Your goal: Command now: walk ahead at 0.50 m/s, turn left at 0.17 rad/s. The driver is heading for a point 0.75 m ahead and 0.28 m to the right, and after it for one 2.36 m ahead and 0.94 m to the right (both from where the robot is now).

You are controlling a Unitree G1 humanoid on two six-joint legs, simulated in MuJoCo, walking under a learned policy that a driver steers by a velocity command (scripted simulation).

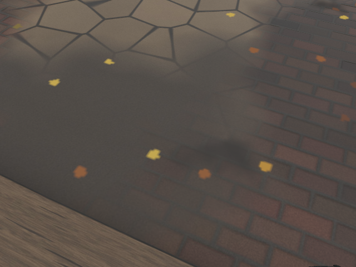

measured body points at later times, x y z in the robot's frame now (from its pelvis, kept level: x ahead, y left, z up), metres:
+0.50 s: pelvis +0.28 -0.05 +0.00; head +0.29 -0.05 +0.45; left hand +0.38 +0.21 -0.12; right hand +0.36 -0.30 -0.13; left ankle +0.20 +0.10 -0.63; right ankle +0.32 -0.11 -0.72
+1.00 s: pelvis +0.59 -0.03 -0.14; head +0.59 -0.03 +0.31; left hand +0.56 +0.23 -0.28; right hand +0.72 -0.30 -0.22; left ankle +0.69 +0.07 -0.88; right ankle +0.35 -0.11 -0.66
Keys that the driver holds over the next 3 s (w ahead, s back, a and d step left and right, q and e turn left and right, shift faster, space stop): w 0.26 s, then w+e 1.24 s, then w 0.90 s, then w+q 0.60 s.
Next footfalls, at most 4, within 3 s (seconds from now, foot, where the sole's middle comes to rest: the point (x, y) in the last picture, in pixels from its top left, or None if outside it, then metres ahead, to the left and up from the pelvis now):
0.36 right None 0.36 -0.11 -0.76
0.94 left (178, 225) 0.73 0.05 -0.91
1.42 right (259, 207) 0.84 -0.31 -0.91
1.90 left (260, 147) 1.19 -0.36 -0.91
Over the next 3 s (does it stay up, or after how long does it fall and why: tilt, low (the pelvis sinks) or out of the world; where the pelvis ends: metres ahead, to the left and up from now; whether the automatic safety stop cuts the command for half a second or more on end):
stays up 1.43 -0.72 -0.16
